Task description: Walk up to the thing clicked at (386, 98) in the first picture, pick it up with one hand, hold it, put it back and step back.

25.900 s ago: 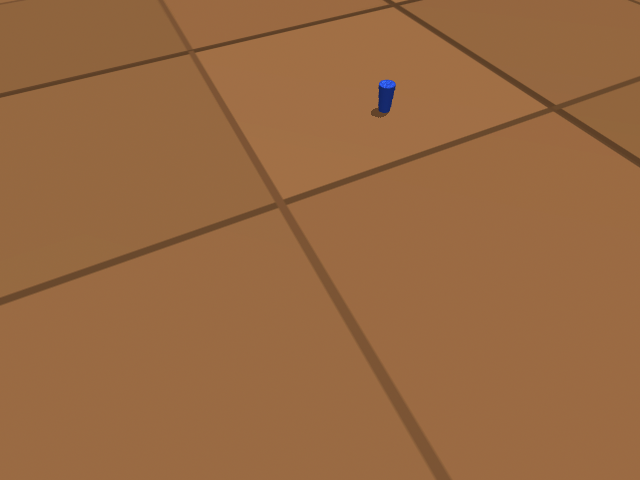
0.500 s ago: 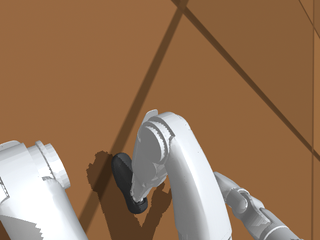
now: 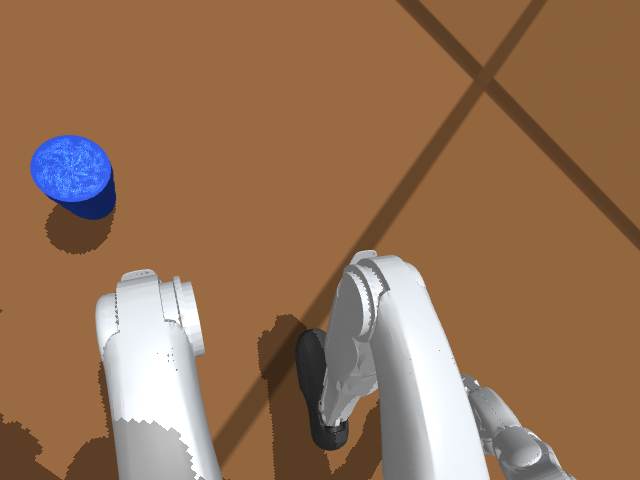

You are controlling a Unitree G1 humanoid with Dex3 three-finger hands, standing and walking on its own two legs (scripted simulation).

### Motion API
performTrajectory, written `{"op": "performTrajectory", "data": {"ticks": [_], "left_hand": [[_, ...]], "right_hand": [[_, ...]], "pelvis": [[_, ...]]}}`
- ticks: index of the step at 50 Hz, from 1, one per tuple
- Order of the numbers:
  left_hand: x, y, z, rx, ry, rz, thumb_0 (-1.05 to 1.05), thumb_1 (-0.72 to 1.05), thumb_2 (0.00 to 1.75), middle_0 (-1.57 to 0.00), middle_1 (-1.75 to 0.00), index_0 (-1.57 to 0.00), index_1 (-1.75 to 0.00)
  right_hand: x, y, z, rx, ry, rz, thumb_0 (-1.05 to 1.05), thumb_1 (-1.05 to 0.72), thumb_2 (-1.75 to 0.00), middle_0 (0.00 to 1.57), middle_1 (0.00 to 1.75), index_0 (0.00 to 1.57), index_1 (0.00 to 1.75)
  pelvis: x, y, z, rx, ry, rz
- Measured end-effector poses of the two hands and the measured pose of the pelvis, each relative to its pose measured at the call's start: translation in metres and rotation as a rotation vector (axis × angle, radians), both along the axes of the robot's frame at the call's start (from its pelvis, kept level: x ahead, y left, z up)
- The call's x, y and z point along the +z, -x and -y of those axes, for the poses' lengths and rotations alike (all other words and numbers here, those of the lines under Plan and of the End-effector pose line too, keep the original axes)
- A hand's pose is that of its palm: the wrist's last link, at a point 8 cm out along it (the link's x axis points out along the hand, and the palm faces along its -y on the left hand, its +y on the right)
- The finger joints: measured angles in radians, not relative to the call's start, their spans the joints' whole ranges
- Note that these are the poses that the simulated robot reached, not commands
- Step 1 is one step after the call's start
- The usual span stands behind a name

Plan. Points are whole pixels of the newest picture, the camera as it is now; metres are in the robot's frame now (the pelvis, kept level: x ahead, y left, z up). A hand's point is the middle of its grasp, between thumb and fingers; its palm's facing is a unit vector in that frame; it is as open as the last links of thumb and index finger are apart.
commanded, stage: home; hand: left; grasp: from the side
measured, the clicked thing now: (83, 186) +0.47 +0.28 -0.26
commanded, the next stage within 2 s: none
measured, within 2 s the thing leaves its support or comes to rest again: neither
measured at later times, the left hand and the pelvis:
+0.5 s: hand out of the picture +0.27 +0.34 +0.10, palm faces +0.31 -0.81 -0.50, open 17.0 cm; pelvis +0.03 -0.01 +0.19, yaw +9 degrees
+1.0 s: hand out of the picture +0.24 +0.24 +0.29, palm faces +0.30 -0.89 -0.35, open 17.3 cm; pelvis +0.09 +0.00 +0.37, yaw +12 degrees
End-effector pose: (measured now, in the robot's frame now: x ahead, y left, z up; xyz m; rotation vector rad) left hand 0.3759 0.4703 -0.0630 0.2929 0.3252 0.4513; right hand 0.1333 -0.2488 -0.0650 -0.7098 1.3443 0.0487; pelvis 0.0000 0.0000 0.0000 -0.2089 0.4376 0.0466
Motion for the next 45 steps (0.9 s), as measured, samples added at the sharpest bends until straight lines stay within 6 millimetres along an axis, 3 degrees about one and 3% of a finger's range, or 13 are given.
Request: {"op": "performTrajectory", "data": {"ticks": [4,7,11,14,20,29,37,45], "left_hand": [[0.046,0.019,-0.017,0.062,-0.087,-0.065,-0.02,-0.49,0.10,-0.08,-0.07,-0.08,-0.07],[0.071,0.036,-0.015,0.074,-0.124,-0.142,-0.01,-0.48,0.10,-0.07,-0.07,-0.07,-0.08],[0.090,0.061,0.009,0.063,-0.124,-0.242,-0.01,-0.48,0.09,-0.07,-0.07,-0.07,-0.07],[0.105,0.079,0.037,0.040,-0.110,-0.285,-0.01,-0.48,0.09,-0.07,-0.07,-0.07,-0.07],[0.152,0.112,0.079,0.056,-0.060,-0.343,-0.01,-0.46,0.10,-0.07,-0.07,-0.08,-0.07],[0.234,0.142,0.107,0.154,0.005,-0.432,-0.01,-0.47,0.09,-0.07,-0.07,-0.07,-0.07],[0.293,0.148,0.143,0.151,0.094,-0.471,-0.01,-0.50,0.08,-0.06,-0.06,-0.06,-0.06],[0.354,0.155,0.177,0.114,0.147,-0.458,-0.01,-0.51,0.07,-0.06,-0.06,-0.06,-0.06]], "right_hand": [[0.002,-0.007,0.001,-0.061,-0.041,0.016,0.00,-0.92,-0.90,0.20,0.30,0.21,0.30],[0.004,-0.014,0.000,-0.104,-0.086,0.035,0.00,-0.91,-0.90,0.20,0.30,0.21,0.30],[0.013,-0.029,-0.004,-0.149,-0.153,0.071,0.00,-0.91,-0.90,0.20,0.30,0.21,0.30],[0.031,-0.044,-0.010,-0.167,-0.199,0.116,0.00,-0.91,-0.90,0.20,0.30,0.21,0.30],[0.094,-0.079,-0.020,-0.154,-0.246,0.234,0.01,-0.90,-0.90,0.20,0.30,0.21,0.30],[0.202,-0.124,-0.019,-0.121,-0.248,0.421,0.01,-0.90,-0.90,0.20,0.30,0.21,0.30],[0.278,-0.131,-0.016,-0.137,-0.239,0.496,0.01,-0.90,-0.90,0.20,0.30,0.21,0.30],[0.335,-0.129,-0.025,-0.178,-0.255,0.560,0.01,-0.90,-0.90,0.20,0.30,0.21,0.30]], "pelvis": [[0.017,-0.004,-0.002,0.014,-0.013,-0.057],[0.032,-0.007,-0.003,0.025,-0.029,-0.095],[0.056,-0.010,-0.003,0.035,-0.056,-0.125],[0.081,-0.010,0.000,0.043,-0.073,-0.130],[0.143,-0.017,0.010,0.066,-0.105,-0.122],[0.232,-0.042,0.014,0.103,-0.132,-0.061],[0.297,-0.064,0.010,0.127,-0.155,0.034],[0.348,-0.085,0.003,0.145,-0.176,0.144]]}}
